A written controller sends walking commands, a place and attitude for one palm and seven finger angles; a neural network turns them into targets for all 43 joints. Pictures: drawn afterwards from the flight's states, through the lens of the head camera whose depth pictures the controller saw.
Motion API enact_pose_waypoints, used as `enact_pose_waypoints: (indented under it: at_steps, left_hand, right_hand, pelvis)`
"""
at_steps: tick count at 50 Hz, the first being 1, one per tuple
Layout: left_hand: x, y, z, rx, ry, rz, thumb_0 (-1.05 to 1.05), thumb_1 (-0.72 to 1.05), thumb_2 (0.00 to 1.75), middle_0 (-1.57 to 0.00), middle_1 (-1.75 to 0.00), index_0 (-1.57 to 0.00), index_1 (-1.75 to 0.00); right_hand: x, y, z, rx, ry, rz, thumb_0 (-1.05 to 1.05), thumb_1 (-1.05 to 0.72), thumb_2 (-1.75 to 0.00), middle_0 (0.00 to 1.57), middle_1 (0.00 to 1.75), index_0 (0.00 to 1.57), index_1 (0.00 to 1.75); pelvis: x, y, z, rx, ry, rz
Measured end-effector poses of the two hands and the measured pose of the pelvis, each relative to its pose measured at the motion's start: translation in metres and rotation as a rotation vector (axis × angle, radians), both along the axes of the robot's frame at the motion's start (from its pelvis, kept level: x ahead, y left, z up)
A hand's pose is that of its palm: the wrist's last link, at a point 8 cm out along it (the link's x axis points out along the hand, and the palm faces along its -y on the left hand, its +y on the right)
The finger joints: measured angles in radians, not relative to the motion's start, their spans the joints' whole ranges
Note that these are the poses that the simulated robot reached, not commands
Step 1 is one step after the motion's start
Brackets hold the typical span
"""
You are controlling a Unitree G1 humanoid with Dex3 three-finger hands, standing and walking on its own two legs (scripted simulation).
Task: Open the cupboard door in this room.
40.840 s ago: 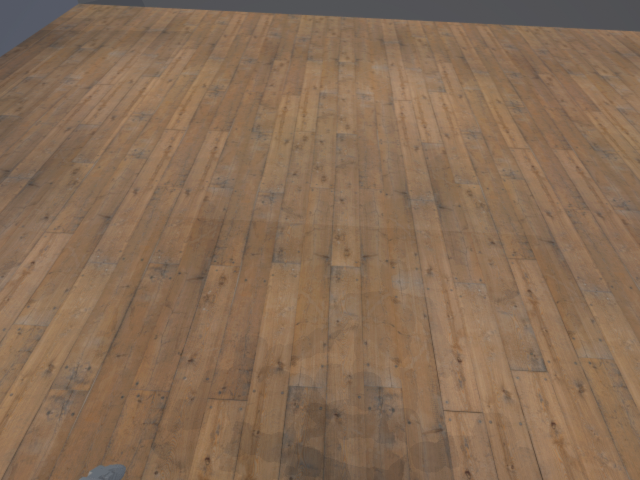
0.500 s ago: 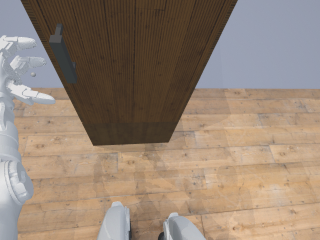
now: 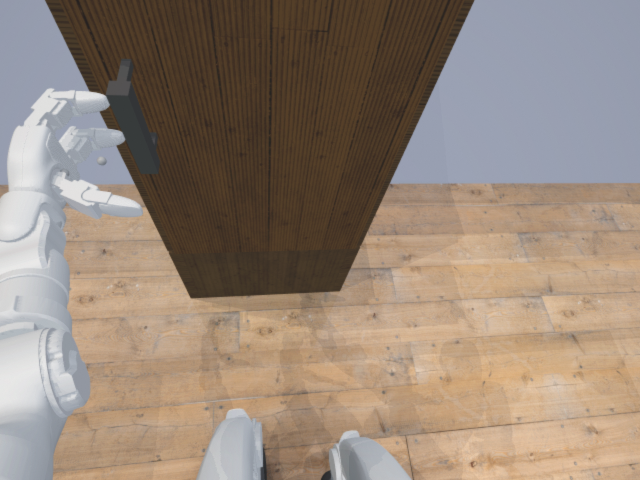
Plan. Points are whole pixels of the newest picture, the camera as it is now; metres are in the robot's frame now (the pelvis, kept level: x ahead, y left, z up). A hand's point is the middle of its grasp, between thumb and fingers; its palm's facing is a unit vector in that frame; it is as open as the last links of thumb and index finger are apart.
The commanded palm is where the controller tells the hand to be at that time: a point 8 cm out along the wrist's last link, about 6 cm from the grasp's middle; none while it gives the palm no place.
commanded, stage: slide the fingers in behind the handle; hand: left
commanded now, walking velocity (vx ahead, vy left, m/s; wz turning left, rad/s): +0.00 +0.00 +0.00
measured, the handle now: (138, 120) +0.54 +0.21 +0.08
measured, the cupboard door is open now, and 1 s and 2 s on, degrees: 0 0 0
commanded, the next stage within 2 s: close the thumb around the handle in 1.20 s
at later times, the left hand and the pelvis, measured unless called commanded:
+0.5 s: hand (133, 162) +0.47 +0.21 +0.07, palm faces +0.05 -1.00 +0.00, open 14.0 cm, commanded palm +0.45 +0.25 +0.07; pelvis +0.00 -0.01 +0.00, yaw +1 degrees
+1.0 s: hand (153, 161) +0.47 +0.19 +0.07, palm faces +0.07 -1.00 -0.01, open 14.1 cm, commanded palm +0.45 +0.22 +0.07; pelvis +0.00 -0.02 +0.00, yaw +1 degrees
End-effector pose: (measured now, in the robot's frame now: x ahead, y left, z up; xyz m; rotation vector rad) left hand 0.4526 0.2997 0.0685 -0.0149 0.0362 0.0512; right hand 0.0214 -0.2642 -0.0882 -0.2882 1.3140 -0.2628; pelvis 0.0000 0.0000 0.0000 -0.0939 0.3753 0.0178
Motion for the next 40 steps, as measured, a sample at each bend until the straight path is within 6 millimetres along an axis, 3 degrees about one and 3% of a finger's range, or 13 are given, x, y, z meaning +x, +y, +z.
enact_pose_waypoints:
  at_steps: [40]
  left_hand:
    - [-0.002,-0.055,0.004,0.014,-0.028,0.007,-0.01,-0.50,0.30,-0.30,-1.20,-0.30,-1.20]
  right_hand:
    - [0.002,-0.010,-0.009,0.050,-0.030,-0.006,0.00,-0.91,-0.89,0.20,0.30,0.21,0.30]
  pelvis:
    - [0.000,-0.015,0.000,0.022,-0.020,0.000]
